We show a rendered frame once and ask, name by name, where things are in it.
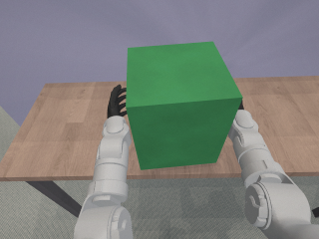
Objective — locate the robot left forearm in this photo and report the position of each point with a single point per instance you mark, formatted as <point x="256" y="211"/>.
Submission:
<point x="109" y="185"/>

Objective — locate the carton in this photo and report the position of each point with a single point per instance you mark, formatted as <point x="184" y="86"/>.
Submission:
<point x="181" y="102"/>

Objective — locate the table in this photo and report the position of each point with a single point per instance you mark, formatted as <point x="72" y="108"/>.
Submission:
<point x="60" y="136"/>

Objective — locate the right robot upper arm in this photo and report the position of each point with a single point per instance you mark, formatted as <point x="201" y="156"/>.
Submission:
<point x="279" y="210"/>

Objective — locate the robot left hand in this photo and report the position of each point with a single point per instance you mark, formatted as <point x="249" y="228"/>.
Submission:
<point x="114" y="106"/>

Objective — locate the robot right hand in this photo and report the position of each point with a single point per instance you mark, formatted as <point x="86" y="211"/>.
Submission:
<point x="241" y="106"/>

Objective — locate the robot right forearm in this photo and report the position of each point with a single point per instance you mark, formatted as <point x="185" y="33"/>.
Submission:
<point x="253" y="155"/>

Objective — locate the left robot upper arm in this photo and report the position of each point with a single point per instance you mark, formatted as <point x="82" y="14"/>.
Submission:
<point x="107" y="222"/>

